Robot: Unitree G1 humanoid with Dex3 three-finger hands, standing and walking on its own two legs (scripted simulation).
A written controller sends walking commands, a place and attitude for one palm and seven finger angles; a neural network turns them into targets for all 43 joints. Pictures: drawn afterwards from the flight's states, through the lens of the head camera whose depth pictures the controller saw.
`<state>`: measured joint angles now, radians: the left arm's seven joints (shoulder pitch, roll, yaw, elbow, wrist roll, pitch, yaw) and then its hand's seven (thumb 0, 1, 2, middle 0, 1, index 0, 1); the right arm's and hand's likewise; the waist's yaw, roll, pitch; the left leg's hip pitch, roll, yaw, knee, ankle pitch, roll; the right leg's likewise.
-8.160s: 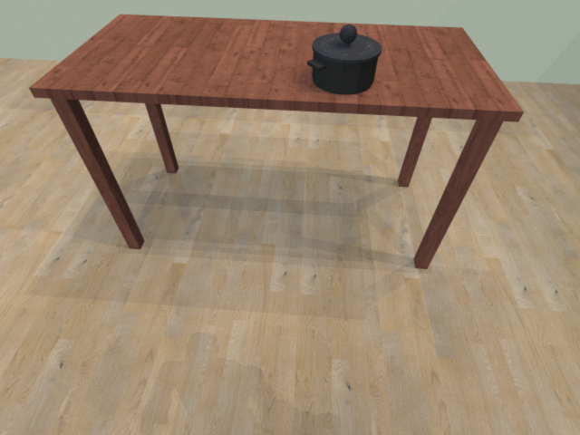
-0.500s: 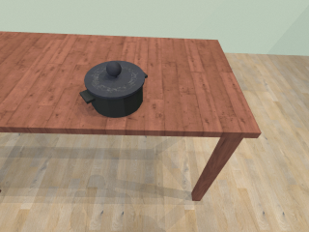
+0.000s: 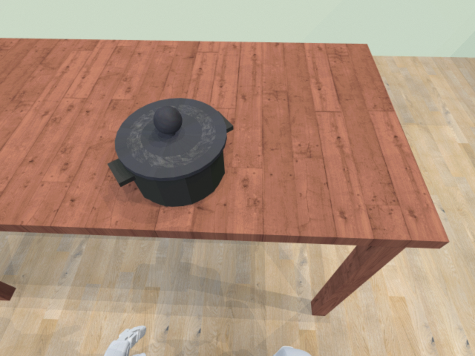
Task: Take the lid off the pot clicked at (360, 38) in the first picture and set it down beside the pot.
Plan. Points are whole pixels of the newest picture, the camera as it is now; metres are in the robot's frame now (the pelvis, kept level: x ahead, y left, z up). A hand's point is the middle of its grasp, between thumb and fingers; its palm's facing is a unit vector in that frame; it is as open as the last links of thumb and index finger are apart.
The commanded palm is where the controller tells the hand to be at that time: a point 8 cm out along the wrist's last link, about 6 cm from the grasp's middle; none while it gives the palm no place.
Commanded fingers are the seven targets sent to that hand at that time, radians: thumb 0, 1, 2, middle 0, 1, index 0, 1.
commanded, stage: come to a stop and stand still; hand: left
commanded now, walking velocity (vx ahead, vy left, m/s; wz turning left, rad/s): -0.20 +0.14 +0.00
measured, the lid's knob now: (167, 120) +0.45 +0.13 +0.14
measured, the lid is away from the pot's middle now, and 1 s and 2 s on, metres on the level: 0.00 0.00 0.00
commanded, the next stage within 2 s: none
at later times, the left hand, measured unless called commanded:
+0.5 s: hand out of the picture +0.02 +0.28 -0.16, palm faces +0.04 -0.95 -0.32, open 7.3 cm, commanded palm none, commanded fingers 0.00 0.90 0.90 -0.20 -0.30 -0.20 -0.30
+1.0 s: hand out of the picture -0.01 +0.26 -0.16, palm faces -0.02 -0.98 -0.19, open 7.3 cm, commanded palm none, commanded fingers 0.00 0.90 0.90 -0.20 -0.30 -0.20 -0.30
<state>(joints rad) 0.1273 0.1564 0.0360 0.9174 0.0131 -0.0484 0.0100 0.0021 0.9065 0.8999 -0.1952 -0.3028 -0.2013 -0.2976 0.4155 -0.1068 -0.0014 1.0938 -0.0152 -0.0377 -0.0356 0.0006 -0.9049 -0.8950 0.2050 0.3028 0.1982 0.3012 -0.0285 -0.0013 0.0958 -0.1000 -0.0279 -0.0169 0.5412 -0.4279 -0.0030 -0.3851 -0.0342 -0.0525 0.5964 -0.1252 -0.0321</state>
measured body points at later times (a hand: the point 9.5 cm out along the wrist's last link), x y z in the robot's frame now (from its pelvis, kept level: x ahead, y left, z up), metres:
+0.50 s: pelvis -0.02 +0.06 -0.01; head -0.06 +0.05 +0.44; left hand +0.02 +0.33 -0.14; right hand +0.08 -0.18 -0.14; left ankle +0.00 +0.14 -0.73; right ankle +0.01 -0.06 -0.71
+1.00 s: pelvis -0.02 +0.09 +0.01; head -0.01 +0.09 +0.46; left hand +0.00 +0.31 -0.14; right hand -0.03 -0.13 -0.14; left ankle +0.00 +0.14 -0.73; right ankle +0.00 -0.04 -0.73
